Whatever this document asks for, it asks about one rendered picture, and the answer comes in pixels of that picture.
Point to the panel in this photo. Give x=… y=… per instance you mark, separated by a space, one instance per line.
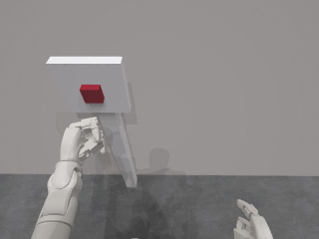
x=71 y=72

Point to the robot right hand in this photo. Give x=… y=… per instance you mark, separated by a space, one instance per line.
x=257 y=228

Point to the button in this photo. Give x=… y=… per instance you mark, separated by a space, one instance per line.
x=92 y=94

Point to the left robot forearm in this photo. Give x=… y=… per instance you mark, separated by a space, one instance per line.
x=58 y=214

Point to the robot left hand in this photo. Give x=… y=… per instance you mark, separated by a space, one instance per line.
x=76 y=146

